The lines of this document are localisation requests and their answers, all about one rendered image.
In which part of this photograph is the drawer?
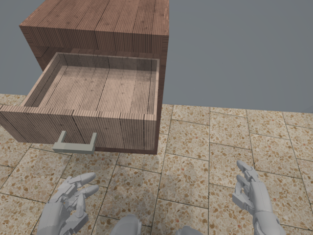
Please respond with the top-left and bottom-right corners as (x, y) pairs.
(0, 52), (160, 150)

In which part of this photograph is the right robot hand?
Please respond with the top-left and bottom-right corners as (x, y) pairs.
(232, 160), (273, 216)

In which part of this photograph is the left robot hand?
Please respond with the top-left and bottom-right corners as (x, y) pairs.
(36, 172), (99, 235)

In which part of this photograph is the cabinet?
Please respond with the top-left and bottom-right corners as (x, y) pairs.
(19, 0), (169, 155)

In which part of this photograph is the handle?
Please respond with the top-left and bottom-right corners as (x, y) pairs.
(52, 131), (97, 154)

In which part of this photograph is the robot right forearm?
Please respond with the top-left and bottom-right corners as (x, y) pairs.
(253, 211), (286, 235)

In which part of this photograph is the robot left thigh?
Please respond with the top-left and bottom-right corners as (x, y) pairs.
(109, 216), (142, 235)

